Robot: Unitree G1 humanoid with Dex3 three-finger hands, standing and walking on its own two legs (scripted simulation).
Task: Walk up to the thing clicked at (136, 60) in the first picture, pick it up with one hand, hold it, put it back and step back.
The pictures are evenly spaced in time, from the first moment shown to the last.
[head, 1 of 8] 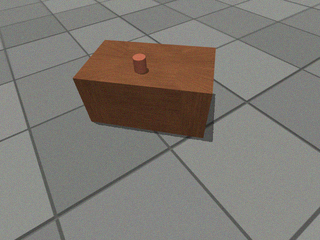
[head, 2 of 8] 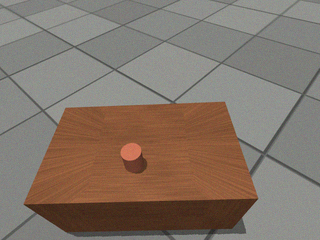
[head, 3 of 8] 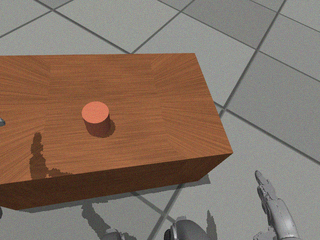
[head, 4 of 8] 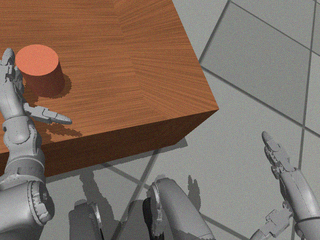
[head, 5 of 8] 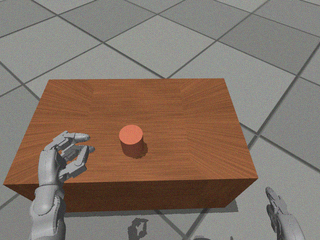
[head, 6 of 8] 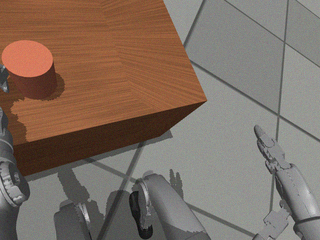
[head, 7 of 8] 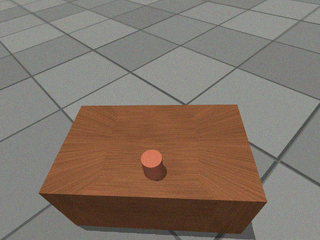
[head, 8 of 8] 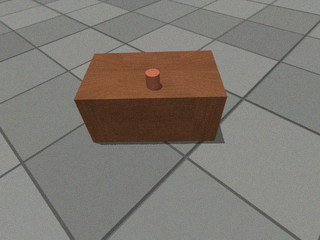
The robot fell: no
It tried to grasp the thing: yes
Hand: left
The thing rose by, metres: 0.02
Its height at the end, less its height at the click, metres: +0.00
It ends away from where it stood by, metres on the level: 0.07
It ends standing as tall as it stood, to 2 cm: yes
